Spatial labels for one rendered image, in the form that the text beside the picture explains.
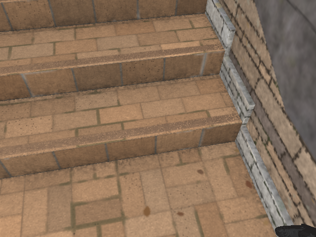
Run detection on stairs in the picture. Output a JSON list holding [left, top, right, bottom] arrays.
[[0, 0, 243, 180]]

